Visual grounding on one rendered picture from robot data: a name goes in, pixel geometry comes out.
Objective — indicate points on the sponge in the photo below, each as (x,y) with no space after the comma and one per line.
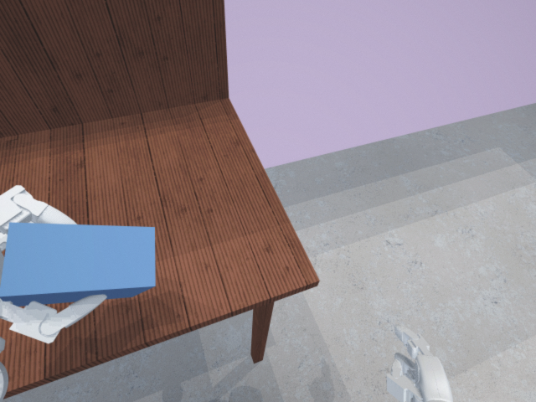
(59,263)

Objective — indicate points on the robot right hand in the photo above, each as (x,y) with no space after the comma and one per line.
(422,381)

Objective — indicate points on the table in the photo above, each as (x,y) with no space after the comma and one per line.
(117,112)

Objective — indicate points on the robot left hand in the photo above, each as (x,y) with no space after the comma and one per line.
(37,320)

